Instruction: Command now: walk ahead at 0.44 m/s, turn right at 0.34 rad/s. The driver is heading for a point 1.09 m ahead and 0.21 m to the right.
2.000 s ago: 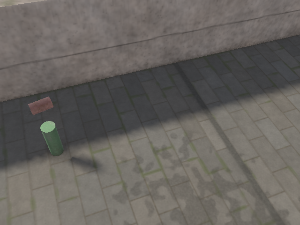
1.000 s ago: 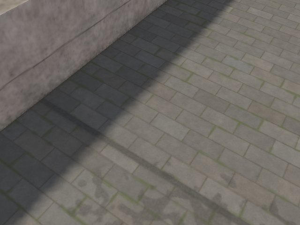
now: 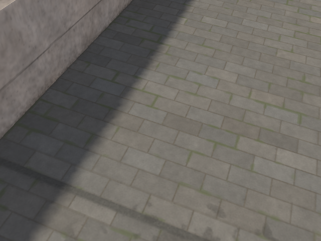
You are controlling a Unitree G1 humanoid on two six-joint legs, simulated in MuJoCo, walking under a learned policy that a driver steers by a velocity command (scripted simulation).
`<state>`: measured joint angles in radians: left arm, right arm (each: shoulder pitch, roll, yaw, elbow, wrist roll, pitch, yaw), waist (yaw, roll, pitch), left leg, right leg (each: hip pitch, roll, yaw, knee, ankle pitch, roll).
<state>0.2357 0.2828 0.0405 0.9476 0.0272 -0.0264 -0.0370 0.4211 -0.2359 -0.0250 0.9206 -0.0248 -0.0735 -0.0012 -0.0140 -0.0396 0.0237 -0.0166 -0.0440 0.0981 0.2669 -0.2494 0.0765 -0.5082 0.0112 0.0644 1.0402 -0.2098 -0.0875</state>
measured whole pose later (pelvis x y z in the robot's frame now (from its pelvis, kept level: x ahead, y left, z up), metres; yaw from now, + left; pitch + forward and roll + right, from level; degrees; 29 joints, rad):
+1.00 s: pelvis +0.57 -0.08 -0.01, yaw -24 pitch +0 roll +0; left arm 0.27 0.28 0.04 0.87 0.05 -0.06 -0.01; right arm 0.28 -0.27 -0.04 0.86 -0.01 -0.06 0.02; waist 0.01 -0.02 0.06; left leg -0.26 -0.08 0.00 0.42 -0.16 0.08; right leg -0.40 0.03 0.04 1.12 -0.32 -0.06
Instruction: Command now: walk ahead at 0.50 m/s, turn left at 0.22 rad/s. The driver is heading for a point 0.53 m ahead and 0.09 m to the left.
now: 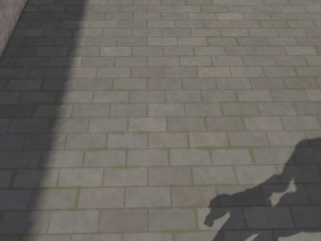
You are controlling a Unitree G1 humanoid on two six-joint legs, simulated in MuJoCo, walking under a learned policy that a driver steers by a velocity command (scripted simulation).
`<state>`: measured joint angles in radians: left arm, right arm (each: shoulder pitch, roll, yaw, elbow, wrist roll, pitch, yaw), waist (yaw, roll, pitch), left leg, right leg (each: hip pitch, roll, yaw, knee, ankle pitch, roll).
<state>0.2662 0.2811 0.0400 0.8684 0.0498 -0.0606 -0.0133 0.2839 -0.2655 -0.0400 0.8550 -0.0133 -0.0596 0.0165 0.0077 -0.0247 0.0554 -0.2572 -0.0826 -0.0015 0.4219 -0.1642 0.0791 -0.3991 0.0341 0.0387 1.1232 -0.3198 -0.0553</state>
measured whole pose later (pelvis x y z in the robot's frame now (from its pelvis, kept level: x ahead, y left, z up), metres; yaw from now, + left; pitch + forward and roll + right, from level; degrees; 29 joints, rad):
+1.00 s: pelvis +0.42 +0.07 +0.00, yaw +26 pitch +0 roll -1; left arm 0.27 0.22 0.02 0.87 0.02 0.00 0.01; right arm 0.16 -0.19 -0.01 0.80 -0.01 -0.03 -0.01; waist 0.03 -0.01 0.09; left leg -0.33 -0.06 0.05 0.43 -0.11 0.09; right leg -0.41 -0.04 0.00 1.02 -0.44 0.01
